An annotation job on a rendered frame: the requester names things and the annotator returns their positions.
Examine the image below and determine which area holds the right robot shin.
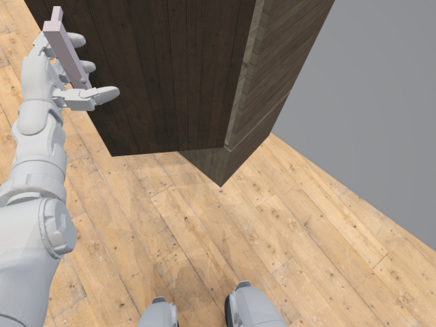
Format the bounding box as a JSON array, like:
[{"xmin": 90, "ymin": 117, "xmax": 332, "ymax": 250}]
[{"xmin": 233, "ymin": 281, "xmax": 251, "ymax": 327}]

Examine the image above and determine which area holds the left robot upper arm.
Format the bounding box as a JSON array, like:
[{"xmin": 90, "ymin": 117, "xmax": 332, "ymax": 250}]
[{"xmin": 0, "ymin": 198, "xmax": 77, "ymax": 327}]

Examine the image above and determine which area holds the left robot forearm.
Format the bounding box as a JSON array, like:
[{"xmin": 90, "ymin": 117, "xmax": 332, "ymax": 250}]
[{"xmin": 0, "ymin": 101, "xmax": 67, "ymax": 208}]

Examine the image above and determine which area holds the cupboard door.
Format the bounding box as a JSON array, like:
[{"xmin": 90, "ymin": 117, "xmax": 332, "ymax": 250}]
[{"xmin": 24, "ymin": 0, "xmax": 256, "ymax": 157}]

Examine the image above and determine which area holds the left robot hand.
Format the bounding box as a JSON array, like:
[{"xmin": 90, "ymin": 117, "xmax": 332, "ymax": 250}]
[{"xmin": 21, "ymin": 32, "xmax": 120, "ymax": 114}]

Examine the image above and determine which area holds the handle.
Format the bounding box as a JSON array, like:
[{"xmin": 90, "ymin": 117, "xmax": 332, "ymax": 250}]
[{"xmin": 42, "ymin": 6, "xmax": 92, "ymax": 90}]

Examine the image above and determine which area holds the robot left thigh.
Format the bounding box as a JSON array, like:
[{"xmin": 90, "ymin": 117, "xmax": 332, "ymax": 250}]
[{"xmin": 137, "ymin": 302, "xmax": 178, "ymax": 327}]

